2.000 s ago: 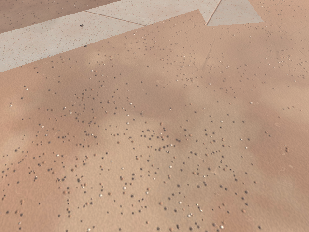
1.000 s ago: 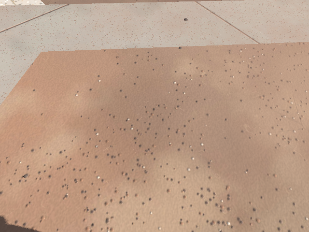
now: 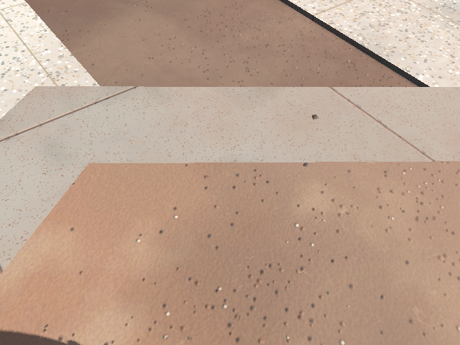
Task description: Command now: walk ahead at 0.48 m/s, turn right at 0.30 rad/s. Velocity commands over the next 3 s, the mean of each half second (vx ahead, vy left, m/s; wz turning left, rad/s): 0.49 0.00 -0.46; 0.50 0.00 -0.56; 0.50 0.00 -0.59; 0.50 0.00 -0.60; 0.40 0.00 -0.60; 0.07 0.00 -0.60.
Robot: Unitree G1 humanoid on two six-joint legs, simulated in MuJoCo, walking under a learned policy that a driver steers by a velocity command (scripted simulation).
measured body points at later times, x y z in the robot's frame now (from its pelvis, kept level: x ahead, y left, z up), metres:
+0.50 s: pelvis +0.28 -0.07 +0.00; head +0.32 -0.09 +0.44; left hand +0.45 +0.17 -0.11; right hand +0.38 -0.38 -0.10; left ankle +0.40 +0.10 -0.67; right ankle +0.29 -0.14 -0.75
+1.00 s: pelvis +0.56 -0.10 +0.00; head +0.59 -0.11 +0.45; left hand +0.84 +0.05 -0.10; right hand +0.47 -0.37 -0.11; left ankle +0.60 +0.00 -0.75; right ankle +0.52 -0.26 -0.66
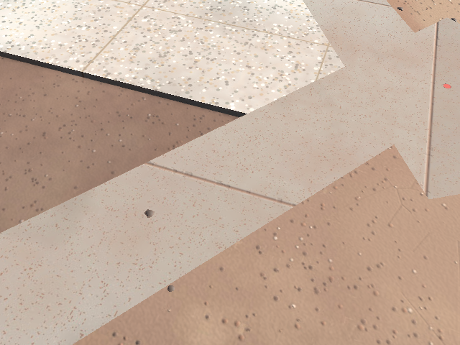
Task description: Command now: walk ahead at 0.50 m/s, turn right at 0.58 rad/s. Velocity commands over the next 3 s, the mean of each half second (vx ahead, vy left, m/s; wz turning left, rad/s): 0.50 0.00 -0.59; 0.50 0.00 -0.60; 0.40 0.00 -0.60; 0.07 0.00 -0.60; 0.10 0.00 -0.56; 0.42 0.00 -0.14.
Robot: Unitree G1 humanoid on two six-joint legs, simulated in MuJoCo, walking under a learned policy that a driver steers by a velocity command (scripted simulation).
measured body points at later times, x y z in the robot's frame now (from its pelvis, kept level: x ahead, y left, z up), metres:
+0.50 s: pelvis +0.27 -0.09 +0.00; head +0.31 -0.11 +0.45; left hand +0.45 +0.16 -0.10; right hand +0.36 -0.40 -0.10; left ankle +0.38 +0.08 -0.67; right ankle +0.27 -0.15 -0.74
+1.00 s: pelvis +0.55 -0.13 +0.00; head +0.57 -0.14 +0.45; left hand +0.83 +0.01 -0.10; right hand +0.45 -0.41 -0.11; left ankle +0.60 -0.04 -0.74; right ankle +0.51 -0.28 -0.66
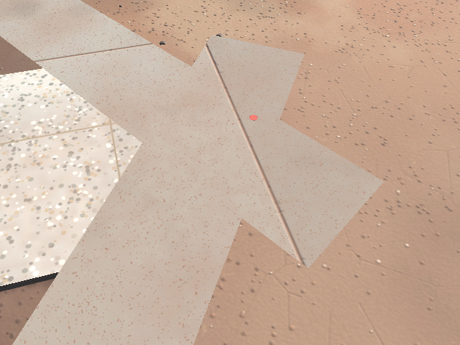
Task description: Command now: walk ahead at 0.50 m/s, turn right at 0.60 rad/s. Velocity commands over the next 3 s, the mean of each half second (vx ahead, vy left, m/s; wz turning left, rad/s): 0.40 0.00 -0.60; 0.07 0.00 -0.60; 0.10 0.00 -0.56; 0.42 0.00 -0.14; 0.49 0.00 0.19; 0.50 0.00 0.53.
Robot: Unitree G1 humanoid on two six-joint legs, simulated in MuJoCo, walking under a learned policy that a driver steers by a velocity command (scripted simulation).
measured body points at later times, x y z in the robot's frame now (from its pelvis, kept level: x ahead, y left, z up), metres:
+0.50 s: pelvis +0.24 -0.08 +0.00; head +0.30 -0.11 +0.44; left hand +0.45 +0.15 -0.09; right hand +0.33 -0.40 -0.11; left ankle +0.34 +0.08 -0.67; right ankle +0.26 -0.16 -0.74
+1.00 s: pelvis +0.35 -0.08 +0.00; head +0.40 -0.10 +0.44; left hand +0.65 +0.07 -0.10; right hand +0.32 -0.39 -0.10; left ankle +0.46 +0.00 -0.74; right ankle +0.27 -0.19 -0.68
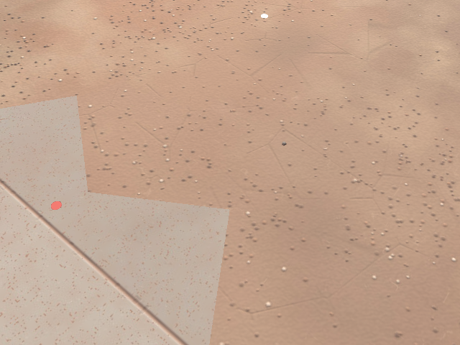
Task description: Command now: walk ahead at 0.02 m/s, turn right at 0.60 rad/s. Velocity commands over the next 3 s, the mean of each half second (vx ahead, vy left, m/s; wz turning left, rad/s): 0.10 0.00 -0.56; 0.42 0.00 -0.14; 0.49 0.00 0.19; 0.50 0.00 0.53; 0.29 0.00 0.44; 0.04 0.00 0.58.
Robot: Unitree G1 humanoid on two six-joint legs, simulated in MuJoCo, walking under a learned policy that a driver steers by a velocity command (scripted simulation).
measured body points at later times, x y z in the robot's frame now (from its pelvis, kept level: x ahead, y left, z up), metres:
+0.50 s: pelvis +0.03 -0.05 +0.01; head +0.05 -0.08 +0.46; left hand +0.22 +0.19 -0.08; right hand +0.13 -0.37 -0.09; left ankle +0.12 +0.09 -0.71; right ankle +0.00 -0.14 -0.74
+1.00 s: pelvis +0.23 -0.09 +0.00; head +0.27 -0.09 +0.45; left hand +0.52 +0.06 -0.09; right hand +0.11 -0.34 -0.12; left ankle +0.14 +0.06 -0.74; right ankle +0.35 -0.28 -0.70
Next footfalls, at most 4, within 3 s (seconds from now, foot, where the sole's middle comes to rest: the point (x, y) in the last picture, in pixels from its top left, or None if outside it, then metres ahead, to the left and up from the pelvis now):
0.14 right None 0.04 -0.14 -0.78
0.64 left None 0.18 0.05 -0.78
1.10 right None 0.41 -0.29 -0.78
1.64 left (272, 238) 0.76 -0.13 -0.78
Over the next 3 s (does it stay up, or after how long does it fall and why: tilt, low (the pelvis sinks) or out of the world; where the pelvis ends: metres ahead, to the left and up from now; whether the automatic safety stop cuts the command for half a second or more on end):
stays up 1.06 -0.21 -0.01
